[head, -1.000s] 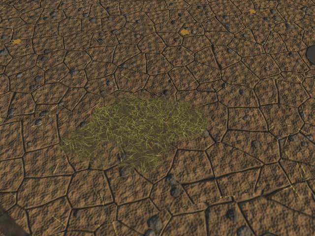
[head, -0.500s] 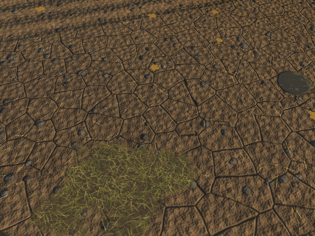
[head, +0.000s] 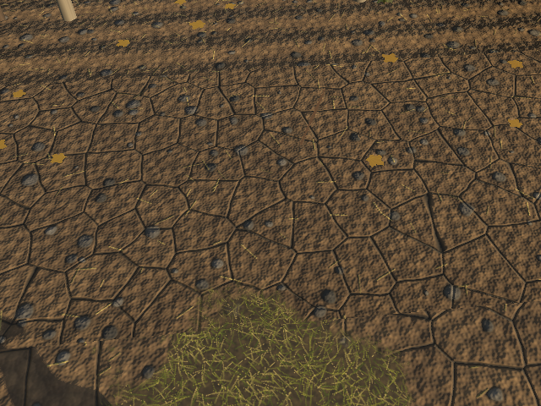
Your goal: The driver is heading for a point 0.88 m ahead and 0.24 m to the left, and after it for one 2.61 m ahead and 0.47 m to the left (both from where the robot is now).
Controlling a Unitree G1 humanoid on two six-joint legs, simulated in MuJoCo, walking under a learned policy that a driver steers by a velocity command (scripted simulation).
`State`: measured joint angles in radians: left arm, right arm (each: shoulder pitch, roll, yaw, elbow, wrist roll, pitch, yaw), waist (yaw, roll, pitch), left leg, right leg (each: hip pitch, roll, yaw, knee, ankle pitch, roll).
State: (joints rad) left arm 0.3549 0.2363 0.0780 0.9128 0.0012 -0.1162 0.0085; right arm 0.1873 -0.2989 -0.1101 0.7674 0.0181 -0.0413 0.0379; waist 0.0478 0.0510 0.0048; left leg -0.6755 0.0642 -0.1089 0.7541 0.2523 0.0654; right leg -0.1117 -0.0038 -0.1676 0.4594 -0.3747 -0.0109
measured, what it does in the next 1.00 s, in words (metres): goes down, turning left: left foot 0.16 m lower, then right foot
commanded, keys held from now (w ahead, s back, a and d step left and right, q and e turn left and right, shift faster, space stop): w+q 0.02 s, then q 0.66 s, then no key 0.12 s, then w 0.20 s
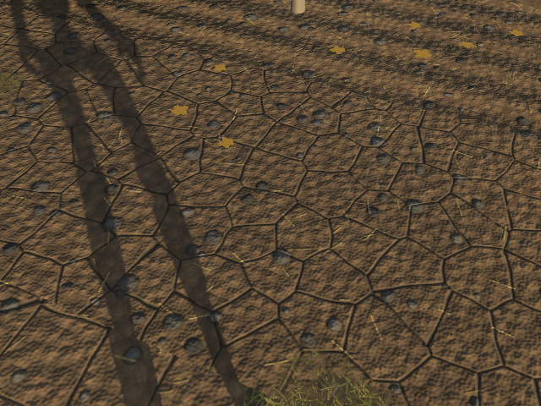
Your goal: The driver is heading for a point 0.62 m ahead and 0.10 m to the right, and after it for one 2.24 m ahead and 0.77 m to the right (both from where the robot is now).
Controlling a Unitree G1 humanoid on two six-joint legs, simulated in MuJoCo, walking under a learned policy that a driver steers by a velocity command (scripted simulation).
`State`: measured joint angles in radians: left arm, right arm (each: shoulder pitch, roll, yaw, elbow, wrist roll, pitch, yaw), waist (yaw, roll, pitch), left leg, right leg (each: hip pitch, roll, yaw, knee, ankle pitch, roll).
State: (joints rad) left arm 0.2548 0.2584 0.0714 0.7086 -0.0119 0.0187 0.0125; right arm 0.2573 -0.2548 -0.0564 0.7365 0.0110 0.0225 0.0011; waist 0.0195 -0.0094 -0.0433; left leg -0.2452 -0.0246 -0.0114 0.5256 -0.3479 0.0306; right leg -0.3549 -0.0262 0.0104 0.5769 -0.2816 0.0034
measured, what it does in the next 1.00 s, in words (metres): walks ahead: right foot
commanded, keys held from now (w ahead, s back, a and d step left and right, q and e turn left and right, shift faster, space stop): w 0.88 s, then e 0.12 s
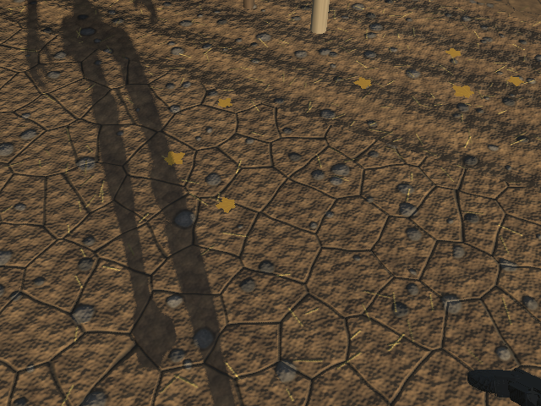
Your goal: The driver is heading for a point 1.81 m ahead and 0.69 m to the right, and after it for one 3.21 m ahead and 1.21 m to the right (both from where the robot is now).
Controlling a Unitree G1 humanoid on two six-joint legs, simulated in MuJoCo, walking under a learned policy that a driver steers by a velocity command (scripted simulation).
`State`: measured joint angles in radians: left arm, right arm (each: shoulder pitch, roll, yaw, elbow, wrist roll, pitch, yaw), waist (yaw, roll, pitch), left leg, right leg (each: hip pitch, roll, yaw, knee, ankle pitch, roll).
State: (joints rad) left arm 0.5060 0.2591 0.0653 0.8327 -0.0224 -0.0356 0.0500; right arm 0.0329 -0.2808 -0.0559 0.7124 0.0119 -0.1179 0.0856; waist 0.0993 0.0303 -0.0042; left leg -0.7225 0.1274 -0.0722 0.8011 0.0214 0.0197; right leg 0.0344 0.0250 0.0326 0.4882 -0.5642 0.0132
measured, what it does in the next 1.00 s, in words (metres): goes down, turning right: left foot 0.16 m lower, then right foot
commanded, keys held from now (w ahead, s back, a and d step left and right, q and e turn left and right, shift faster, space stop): e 1.00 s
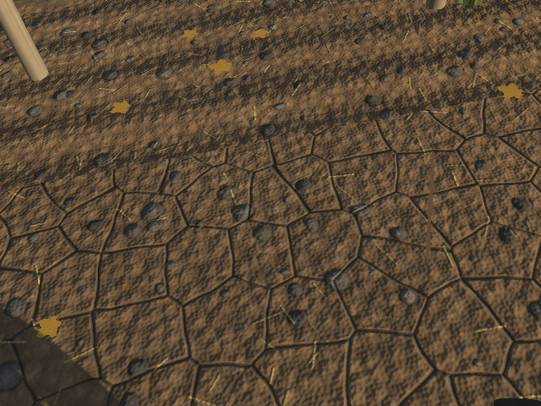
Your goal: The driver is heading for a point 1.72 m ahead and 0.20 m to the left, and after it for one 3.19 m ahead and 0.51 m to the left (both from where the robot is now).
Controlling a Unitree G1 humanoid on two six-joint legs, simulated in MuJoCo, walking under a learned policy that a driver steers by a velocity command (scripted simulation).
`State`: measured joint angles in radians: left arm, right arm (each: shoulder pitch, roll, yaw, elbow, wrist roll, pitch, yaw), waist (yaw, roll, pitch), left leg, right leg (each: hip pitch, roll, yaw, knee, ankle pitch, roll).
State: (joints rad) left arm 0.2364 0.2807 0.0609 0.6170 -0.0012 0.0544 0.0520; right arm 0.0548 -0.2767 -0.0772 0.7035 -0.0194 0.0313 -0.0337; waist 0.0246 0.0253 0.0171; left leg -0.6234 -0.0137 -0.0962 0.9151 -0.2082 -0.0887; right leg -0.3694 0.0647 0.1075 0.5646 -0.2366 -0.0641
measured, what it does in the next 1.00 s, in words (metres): walks ahead: left foot, then left foot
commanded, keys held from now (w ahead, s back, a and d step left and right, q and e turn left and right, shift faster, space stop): e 0.02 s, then no key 0.30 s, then w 0.68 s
